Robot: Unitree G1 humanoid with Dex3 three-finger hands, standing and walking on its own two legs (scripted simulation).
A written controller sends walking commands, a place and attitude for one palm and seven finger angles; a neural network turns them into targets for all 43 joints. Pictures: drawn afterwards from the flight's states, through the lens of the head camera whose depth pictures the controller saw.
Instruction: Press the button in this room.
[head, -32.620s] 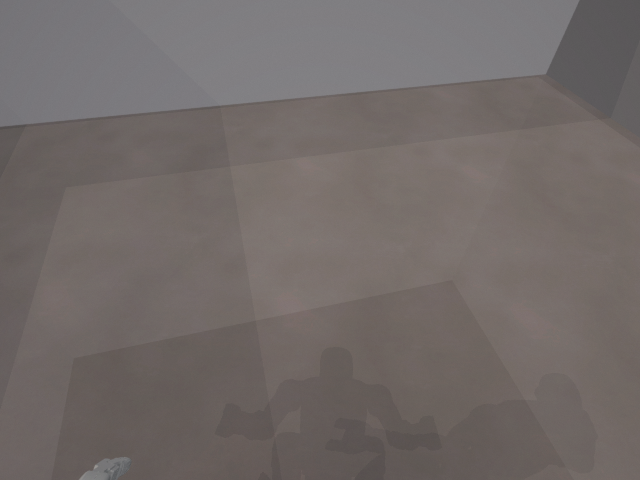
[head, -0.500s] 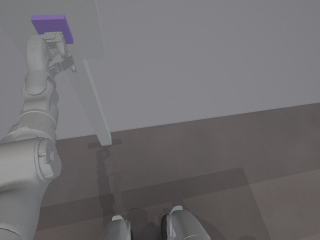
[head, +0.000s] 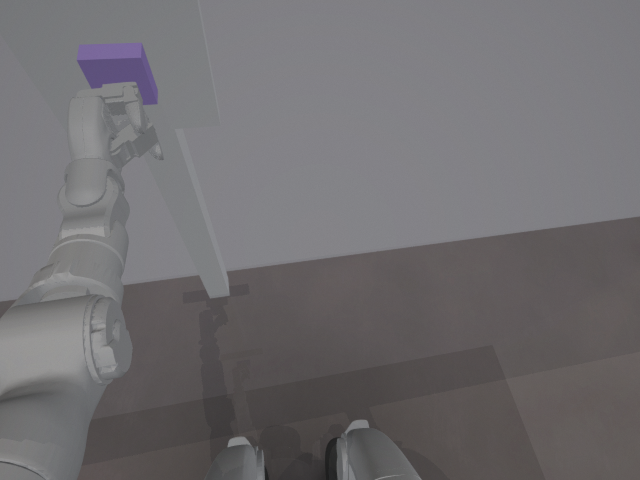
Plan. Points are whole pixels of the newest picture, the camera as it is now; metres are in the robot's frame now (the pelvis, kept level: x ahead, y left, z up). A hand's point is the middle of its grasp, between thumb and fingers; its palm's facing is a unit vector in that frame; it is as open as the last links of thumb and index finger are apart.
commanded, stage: pull the fist back off the button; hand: left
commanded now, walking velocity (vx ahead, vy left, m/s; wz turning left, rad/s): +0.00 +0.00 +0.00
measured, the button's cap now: (121, 73) +0.57 +0.19 +0.13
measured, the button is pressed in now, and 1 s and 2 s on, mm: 2 0 0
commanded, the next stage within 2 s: draw the hand back to the body in 0.68 s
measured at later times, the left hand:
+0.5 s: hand (161, 172) +0.46 +0.15 +0.08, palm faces +0.09 -1.00 -0.02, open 3.1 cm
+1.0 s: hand (140, 200) +0.40 +0.15 +0.12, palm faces +0.06 -1.00 -0.03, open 3.1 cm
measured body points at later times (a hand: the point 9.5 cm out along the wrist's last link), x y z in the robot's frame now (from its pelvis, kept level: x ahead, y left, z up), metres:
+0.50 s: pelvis +0.04 -0.01 +0.02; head +0.11 -0.01 +0.46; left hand +0.45 +0.20 +0.09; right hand +0.11 -0.26 -0.10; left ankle +0.01 +0.10 -0.68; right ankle +0.04 -0.12 -0.68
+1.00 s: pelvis +0.03 -0.01 +0.03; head +0.06 -0.02 +0.48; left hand +0.39 +0.21 +0.12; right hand +0.13 -0.26 -0.08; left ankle +0.01 +0.10 -0.68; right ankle +0.04 -0.12 -0.68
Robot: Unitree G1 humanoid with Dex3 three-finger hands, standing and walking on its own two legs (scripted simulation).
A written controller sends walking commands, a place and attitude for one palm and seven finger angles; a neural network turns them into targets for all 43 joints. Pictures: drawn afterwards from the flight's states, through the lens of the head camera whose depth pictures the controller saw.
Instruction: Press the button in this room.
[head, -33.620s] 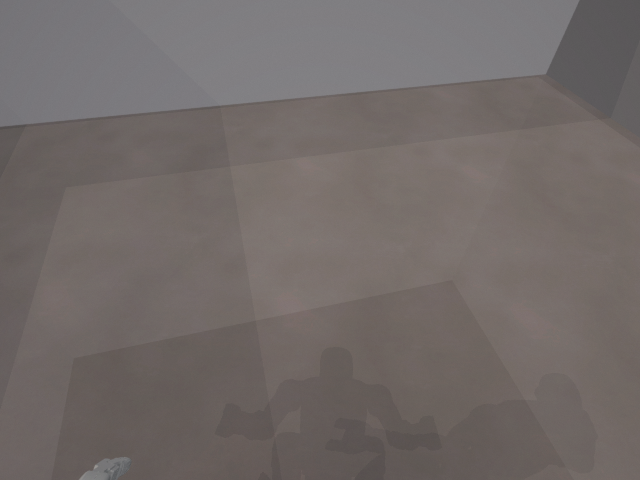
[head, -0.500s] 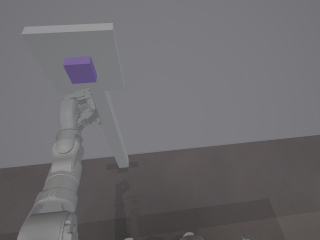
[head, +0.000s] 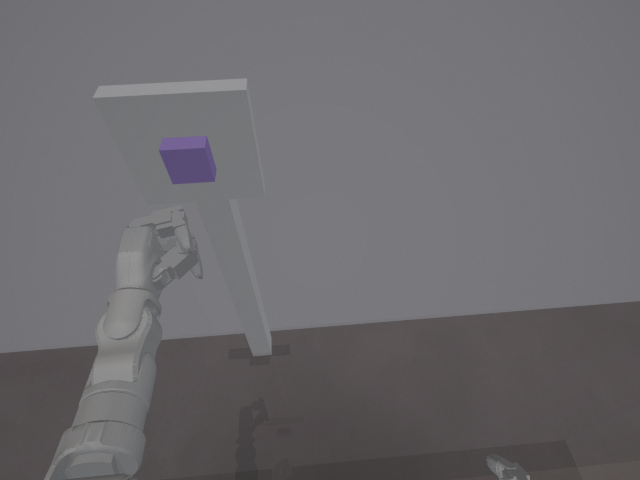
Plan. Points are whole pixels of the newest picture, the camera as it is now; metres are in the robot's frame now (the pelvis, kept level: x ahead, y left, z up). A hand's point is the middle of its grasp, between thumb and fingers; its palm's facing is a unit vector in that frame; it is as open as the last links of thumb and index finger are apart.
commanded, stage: draw the hand back to the body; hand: left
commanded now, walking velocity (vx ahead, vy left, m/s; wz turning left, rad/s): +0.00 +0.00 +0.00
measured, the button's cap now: (189, 159) +0.54 +0.21 +0.10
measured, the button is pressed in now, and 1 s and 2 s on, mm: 0 0 0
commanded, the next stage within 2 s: step back with the hand held close in 1.26 s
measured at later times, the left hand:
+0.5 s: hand (107, 320) +0.26 +0.21 +0.14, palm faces +0.24 -0.94 -0.26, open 3.1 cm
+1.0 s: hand out of the picture +0.19 +0.25 +0.19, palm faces +0.41 -0.81 -0.41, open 3.1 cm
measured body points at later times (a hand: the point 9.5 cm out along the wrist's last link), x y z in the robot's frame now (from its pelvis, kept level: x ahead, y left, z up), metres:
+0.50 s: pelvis +0.00 +0.00 +0.03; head -0.01 -0.01 +0.48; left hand +0.24 +0.26 +0.15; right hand +0.20 -0.21 -0.04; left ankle -0.02 +0.11 -0.71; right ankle +0.02 -0.10 -0.71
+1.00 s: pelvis +0.02 +0.01 +0.03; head -0.01 -0.01 +0.48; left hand +0.16 +0.29 +0.21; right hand +0.21 -0.20 -0.05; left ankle -0.01 +0.11 -0.71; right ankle +0.02 -0.10 -0.71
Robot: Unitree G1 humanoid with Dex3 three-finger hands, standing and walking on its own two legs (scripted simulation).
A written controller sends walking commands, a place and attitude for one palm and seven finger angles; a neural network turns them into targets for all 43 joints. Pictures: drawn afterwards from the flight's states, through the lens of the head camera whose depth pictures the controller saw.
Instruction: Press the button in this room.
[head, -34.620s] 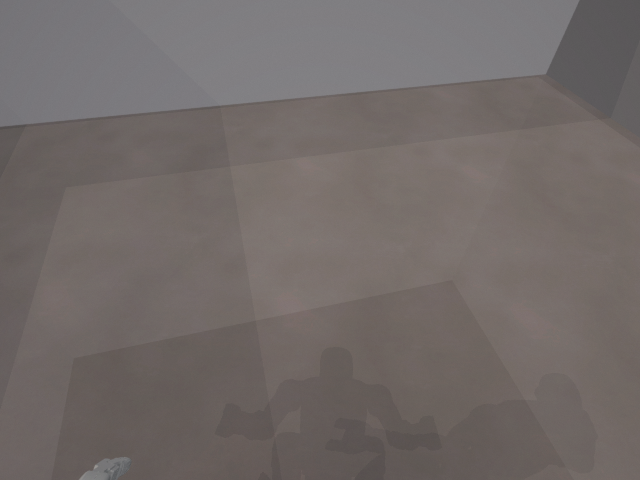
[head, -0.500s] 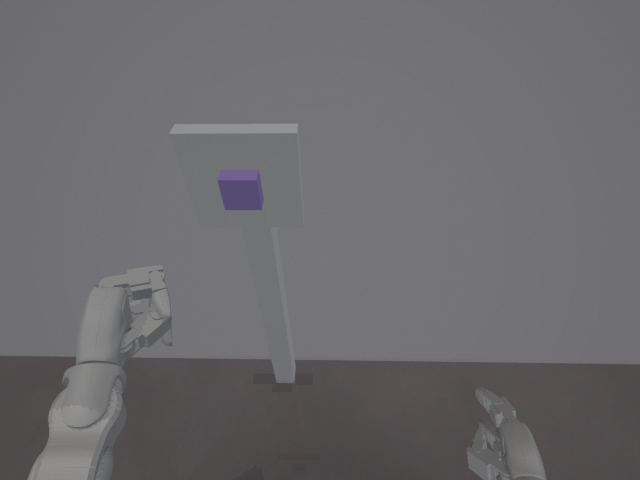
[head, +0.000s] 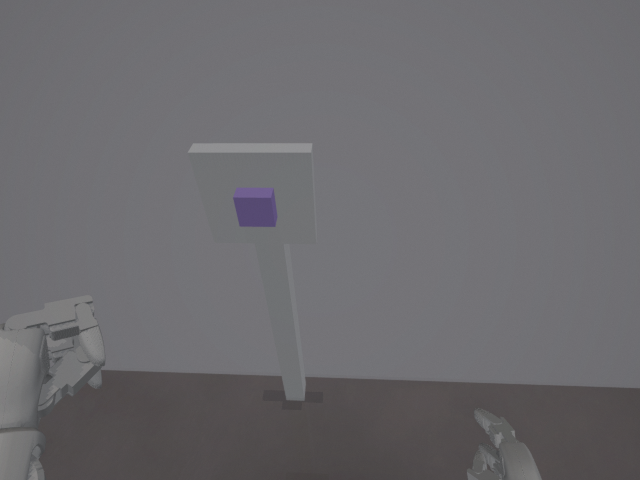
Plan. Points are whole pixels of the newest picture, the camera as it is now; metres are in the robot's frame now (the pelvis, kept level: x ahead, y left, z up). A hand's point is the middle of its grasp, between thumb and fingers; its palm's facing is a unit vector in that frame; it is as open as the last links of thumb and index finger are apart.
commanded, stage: draw the hand back to the body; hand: left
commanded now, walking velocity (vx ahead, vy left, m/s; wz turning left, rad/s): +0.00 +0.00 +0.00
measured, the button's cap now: (256, 206) +0.53 +0.19 +0.07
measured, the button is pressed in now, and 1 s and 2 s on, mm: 0 0 0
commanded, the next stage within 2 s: step back with the hand held close in 0.26 s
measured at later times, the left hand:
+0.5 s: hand (87, 360) +0.17 +0.24 +0.16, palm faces +0.42 -0.81 -0.42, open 3.1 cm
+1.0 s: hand (49, 417) +0.12 +0.26 +0.15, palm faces +0.36 -0.81 -0.47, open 3.1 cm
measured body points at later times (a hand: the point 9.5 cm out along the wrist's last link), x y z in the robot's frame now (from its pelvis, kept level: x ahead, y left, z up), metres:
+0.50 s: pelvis -0.02 +0.00 +0.00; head -0.04 -0.02 +0.45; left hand +0.14 +0.29 +0.18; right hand +0.16 -0.22 -0.08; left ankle -0.03 +0.10 -0.74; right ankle +0.00 -0.12 -0.74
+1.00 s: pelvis -0.07 +0.02 -0.01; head -0.06 +0.02 +0.44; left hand +0.10 +0.30 +0.17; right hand +0.11 -0.22 -0.08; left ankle -0.03 +0.10 -0.74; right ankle +0.00 -0.12 -0.74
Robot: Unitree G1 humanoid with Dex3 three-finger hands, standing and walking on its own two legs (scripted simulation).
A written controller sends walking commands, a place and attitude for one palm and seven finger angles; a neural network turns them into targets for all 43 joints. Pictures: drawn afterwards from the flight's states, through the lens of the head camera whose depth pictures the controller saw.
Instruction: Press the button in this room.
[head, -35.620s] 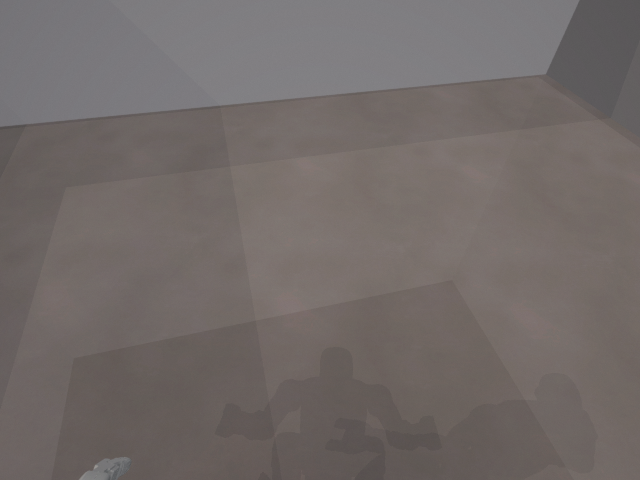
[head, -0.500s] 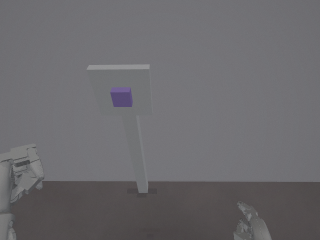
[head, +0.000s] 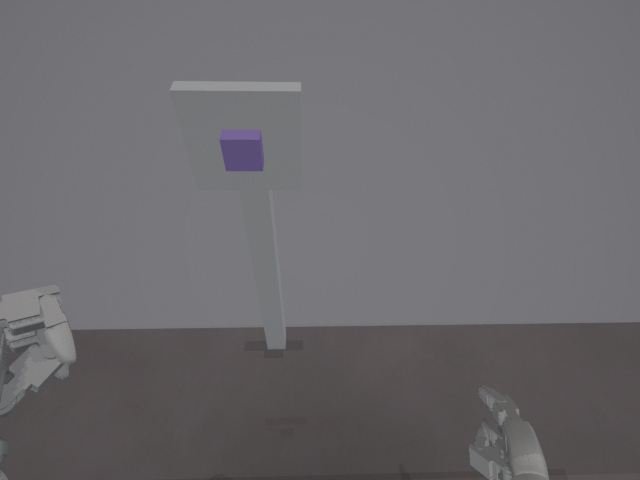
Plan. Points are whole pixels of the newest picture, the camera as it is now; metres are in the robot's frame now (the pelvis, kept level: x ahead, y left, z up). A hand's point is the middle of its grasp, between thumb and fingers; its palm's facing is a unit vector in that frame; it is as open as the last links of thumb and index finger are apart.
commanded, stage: step back with the hand held close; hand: left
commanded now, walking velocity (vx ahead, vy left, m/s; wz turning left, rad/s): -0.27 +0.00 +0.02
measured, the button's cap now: (243, 149) +0.60 +0.17 +0.08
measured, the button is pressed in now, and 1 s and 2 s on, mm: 0 0 0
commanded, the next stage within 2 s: stop stepping back and stand still in 0.66 s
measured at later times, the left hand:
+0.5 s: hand (74, 414) +0.14 +0.21 +0.16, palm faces +0.22 -0.84 -0.50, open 3.1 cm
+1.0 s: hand out of the picture -0.03 +0.19 +0.18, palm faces +0.28 -0.80 -0.53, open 3.1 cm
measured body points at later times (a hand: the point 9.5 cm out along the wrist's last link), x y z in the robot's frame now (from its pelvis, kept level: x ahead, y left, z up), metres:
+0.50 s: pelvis -0.08 -0.01 +0.00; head -0.01 +0.00 +0.44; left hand +0.12 +0.25 +0.19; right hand +0.12 -0.23 -0.08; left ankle +0.04 +0.08 -0.73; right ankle -0.16 -0.12 -0.73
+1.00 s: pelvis -0.21 -0.03 +0.00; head -0.20 -0.01 +0.45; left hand -0.05 +0.23 +0.21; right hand -0.03 -0.24 -0.06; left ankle -0.15 +0.08 -0.73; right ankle -0.20 -0.12 -0.73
